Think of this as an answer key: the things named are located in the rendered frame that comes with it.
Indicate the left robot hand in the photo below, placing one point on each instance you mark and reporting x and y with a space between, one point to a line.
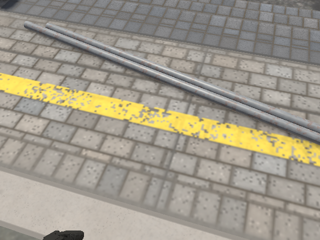
65 235

